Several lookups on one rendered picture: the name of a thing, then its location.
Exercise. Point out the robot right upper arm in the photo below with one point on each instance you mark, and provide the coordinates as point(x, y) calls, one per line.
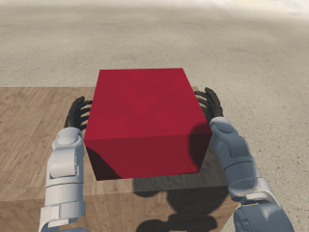
point(266, 217)

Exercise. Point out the robot left forearm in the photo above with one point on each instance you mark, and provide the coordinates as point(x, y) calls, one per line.
point(64, 202)

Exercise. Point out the robot left hand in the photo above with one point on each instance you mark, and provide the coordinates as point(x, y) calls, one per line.
point(74, 119)

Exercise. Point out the robot right hand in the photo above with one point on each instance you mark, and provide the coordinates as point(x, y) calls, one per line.
point(213, 107)

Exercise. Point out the robot right forearm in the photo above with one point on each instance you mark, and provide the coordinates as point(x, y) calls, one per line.
point(246, 184)

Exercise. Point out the pedestal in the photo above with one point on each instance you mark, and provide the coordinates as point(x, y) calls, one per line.
point(30, 119)

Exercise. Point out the carton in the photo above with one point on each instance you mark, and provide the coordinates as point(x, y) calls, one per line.
point(145, 123)

